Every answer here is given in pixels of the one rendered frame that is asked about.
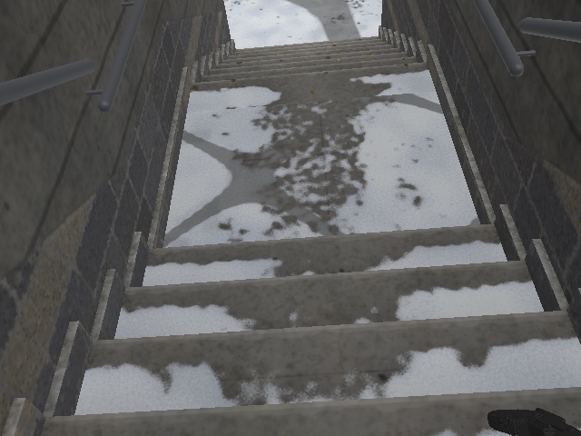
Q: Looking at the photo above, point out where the right robot hand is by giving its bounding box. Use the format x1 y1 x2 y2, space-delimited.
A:
487 408 581 436

